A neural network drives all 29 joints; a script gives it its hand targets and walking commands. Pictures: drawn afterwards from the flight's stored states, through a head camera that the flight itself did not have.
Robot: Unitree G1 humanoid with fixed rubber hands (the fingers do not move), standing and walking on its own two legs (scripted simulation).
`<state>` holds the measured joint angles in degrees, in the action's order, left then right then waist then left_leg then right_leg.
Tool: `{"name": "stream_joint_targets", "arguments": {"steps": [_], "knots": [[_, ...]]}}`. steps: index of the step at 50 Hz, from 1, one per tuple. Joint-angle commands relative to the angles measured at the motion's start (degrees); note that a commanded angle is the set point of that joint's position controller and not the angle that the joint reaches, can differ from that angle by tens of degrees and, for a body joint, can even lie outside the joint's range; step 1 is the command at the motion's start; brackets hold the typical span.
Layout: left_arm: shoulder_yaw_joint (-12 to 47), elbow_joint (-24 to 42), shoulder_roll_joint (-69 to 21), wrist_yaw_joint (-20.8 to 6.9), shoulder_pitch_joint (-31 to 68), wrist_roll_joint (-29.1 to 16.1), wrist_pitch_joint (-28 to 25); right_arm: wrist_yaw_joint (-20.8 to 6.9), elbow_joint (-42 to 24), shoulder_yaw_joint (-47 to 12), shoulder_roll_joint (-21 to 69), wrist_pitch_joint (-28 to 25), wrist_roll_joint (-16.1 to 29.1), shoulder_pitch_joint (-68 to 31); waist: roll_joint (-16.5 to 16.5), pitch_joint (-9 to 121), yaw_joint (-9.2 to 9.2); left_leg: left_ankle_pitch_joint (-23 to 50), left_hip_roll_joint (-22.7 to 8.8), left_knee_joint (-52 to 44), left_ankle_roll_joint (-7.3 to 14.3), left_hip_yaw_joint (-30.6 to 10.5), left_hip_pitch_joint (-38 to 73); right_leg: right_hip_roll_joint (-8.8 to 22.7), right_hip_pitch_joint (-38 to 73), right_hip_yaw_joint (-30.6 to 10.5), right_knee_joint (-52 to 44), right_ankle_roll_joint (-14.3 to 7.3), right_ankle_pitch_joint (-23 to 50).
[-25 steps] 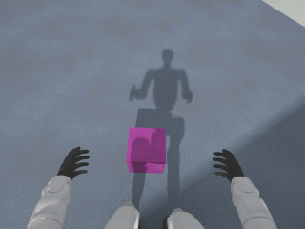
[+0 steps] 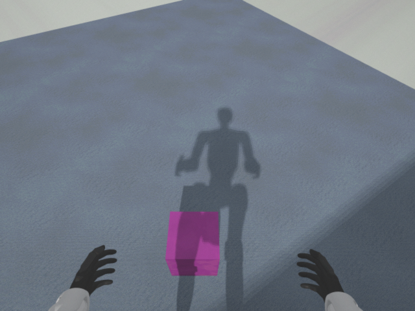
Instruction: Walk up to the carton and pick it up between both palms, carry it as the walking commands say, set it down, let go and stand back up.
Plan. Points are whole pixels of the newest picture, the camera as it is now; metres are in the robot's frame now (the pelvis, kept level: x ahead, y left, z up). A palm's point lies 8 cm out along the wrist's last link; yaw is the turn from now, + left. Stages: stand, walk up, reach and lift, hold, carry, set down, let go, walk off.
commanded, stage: let go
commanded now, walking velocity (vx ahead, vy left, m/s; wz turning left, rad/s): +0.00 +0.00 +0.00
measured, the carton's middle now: (194, 244) +0.46 +0.07 -0.64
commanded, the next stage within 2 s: stand in 0.12 s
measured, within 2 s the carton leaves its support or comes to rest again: neither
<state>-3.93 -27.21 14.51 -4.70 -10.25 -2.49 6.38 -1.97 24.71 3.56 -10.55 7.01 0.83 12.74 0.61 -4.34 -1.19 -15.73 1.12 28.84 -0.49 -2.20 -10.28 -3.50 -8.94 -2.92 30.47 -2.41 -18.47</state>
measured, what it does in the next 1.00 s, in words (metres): stands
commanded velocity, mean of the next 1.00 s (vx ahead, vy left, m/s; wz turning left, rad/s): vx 0.00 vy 0.00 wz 0.00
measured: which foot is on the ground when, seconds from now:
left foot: down 0.00-1.00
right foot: down 0.00-1.00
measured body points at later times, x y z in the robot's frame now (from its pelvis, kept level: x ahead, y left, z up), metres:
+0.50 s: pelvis +0.01 +0.00 +0.00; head -0.06 +0.01 +0.44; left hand +0.19 +0.27 -0.05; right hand +0.16 -0.25 -0.08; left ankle +0.00 +0.13 -0.74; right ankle -0.02 -0.09 -0.74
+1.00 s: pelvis +0.00 +0.01 +0.00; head -0.06 +0.01 +0.45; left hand +0.16 +0.27 -0.07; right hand +0.13 -0.26 -0.09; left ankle +0.00 +0.13 -0.73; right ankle -0.02 -0.09 -0.74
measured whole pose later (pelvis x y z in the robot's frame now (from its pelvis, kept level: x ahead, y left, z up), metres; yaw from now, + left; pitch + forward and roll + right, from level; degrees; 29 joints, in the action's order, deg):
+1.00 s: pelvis +0.00 +0.01 +0.00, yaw +0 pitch -4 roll +0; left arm -3.9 -37.7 14.5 -0.5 -11.8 0.5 -0.3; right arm 0.3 45.0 3.5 -14.0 -1.5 -0.5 13.7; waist 1.1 5.2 -1.2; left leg -16.3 1.2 29.8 -0.2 -2.2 -9.9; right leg -3.5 -8.0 -2.9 30.3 -2.4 -18.5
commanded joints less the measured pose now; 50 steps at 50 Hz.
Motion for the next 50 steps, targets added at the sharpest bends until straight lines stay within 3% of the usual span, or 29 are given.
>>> {"name": "stream_joint_targets", "arguments": {"steps": [1,5,6,9,12,23,41,50], "knots": [[0.4,8.2,3.5,-0.6,-3.0,2.6,-0.7,0.3,-8.0,0.3,-7.1,-1.4,-2.1,0.8,3.0,7.7,3.14,16.4,2.9,-3.3,0.3,0.3,6.6,3.2,6.8,-1.2,-7.3,4.3,27.5],[0.9,8.2,3.4,0.6,-2.6,1.8,0.0,1.2,-7.2,0.3,-7.5,-1.2,-2.7,1.0,2.2,8.9,2.54,17.1,2.1,-1.8,0.4,0.5,7.0,3.1,5.4,-0.4,-5.6,4.0,26.2],[-1.6,0.4,11.7,3.0,0.5,3.5,-2.5,1.9,2.5,2.7,-13.4,-3.4,-3.1,0.1,1.9,17.1,-0.4,15.7,-2.9,-1.2,-1.2,-0.5,0.2,5.8,5.0,-2.1,-3.5,3.2,22.3],[-1.7,-1.3,12.6,4.4,2.4,5.1,-4.5,2.2,4.2,3.1,-13.9,-6.0,-3.9,-2.3,1.4,13.4,0.55,3.8,-1.9,-0.9,-0.5,-1.3,-0.3,7.1,-1.8,-6.7,-8.1,1.6,3.4],[-2.4,-1.8,13.2,4.7,2.1,5.8,-5.7,2.1,7.1,2.8,-12.8,-7.5,-4.2,-1.5,3.9,6.1,0.93,-0.5,-1.5,-1.6,-0.2,-1.7,-3.1,8.0,-7.4,-9.6,-12.2,1.0,-6.6],[-3.4,-4.0,12.9,5.2,0.1,4.9,-7.7,2.3,11.9,3.3,-15.4,-9.6,-3.7,-2.1,2.5,6.9,0.48,11.7,-3.6,-2.8,1.4,-3.6,-3.0,7.3,-3.4,-7.4,-8.0,0.9,12.1],[-2.6,-7.7,12.9,5.8,-0.7,4.6,-8.8,2.9,14.7,2.8,-16.1,-10.0,-3.3,-2.9,2.1,7.9,0.65,16.0,-4.4,-2.4,2.6,-4.6,-0.7,7.3,-2.1,-7.2,-7.4,0.6,19.2],[-2.3,-9.5,13.1,5.7,0.0,4.5,-9.1,2.8,16.3,2.5,-16.3,-10.1,-3.1,-3.5,1.6,5.6,0.85,12.8,-4.5,-3.4,3.1,-5.4,-1.1,7.5,-3.8,-7.8,-8.6,0.3,14.7]]}}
